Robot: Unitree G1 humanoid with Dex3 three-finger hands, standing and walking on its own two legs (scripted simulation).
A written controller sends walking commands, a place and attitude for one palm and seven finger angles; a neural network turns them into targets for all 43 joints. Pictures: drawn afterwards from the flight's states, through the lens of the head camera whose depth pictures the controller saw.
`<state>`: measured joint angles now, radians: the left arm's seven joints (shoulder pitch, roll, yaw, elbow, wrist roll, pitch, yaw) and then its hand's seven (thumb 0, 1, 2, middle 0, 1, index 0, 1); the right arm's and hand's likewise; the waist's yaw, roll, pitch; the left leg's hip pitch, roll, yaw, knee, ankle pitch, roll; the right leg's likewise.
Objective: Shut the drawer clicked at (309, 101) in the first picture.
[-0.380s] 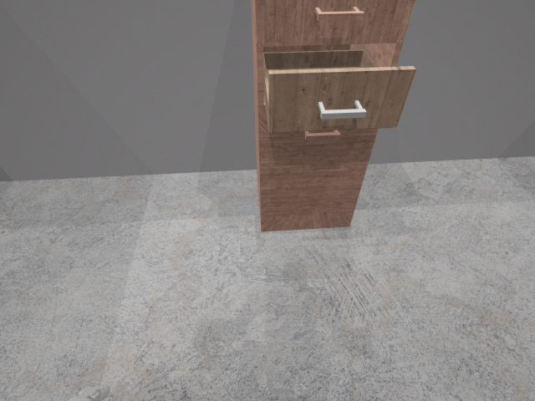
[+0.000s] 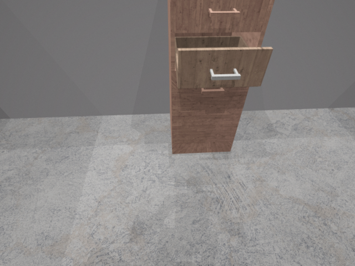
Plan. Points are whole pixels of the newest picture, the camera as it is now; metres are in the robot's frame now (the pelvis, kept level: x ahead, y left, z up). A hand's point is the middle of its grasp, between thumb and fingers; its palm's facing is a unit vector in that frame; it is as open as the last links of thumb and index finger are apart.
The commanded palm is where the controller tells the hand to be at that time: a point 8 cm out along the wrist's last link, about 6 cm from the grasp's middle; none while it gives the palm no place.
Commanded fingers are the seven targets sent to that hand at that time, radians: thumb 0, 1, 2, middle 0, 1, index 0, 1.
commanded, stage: stand and wait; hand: left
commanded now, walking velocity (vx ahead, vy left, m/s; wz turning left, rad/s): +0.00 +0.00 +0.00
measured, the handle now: (224, 74) +0.85 -0.14 +0.01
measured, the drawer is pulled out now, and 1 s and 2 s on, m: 0.17 0.17 0.17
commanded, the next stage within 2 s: look at it before walking up in 0.44 s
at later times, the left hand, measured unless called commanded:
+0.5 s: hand out of the picture +0.06 +0.24 -0.15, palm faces -0.02 -0.94 -0.34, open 7.4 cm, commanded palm none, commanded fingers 0.00 0.90 0.90 -0.20 -0.30 -0.20 -0.30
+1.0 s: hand out of the picture +0.08 +0.24 -0.15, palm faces -0.01 -0.94 -0.34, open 7.4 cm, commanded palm none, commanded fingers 0.00 0.90 0.90 -0.20 -0.30 -0.20 -0.30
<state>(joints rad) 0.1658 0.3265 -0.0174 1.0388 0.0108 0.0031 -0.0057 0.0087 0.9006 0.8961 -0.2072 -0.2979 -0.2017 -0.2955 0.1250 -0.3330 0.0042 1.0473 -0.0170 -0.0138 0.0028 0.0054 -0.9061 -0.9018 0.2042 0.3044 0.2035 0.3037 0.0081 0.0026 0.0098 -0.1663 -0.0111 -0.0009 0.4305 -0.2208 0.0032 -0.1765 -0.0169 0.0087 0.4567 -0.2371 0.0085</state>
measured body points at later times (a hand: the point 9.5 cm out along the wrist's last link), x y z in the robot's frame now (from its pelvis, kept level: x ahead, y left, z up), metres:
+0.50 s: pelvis -0.01 -0.01 +0.00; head -0.01 -0.01 +0.45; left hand +0.06 +0.29 -0.13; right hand +0.05 -0.30 -0.14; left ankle +0.01 +0.12 -0.74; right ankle +0.01 -0.12 -0.74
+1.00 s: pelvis +0.01 -0.01 +0.00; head +0.01 -0.01 +0.45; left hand +0.08 +0.29 -0.13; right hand +0.10 -0.30 -0.13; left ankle +0.01 +0.12 -0.74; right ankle +0.01 -0.12 -0.74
